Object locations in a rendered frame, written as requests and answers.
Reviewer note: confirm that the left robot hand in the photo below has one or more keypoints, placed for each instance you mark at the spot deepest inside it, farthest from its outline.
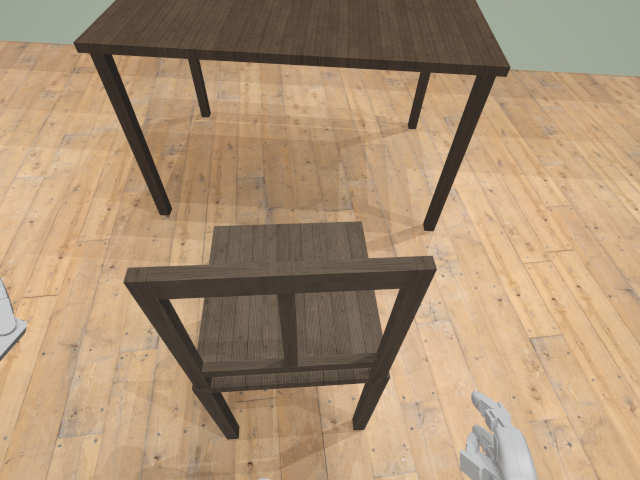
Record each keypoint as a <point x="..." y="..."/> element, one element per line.
<point x="11" y="328"/>

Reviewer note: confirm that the table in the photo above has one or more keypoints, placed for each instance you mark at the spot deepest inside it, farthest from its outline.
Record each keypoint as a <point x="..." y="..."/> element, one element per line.
<point x="426" y="36"/>

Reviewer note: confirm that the right robot hand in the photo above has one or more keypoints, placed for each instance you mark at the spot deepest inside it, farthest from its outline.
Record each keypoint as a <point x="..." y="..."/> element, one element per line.
<point x="507" y="453"/>

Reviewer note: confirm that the chair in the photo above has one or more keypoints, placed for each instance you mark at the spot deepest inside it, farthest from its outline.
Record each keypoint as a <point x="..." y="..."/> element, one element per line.
<point x="285" y="306"/>

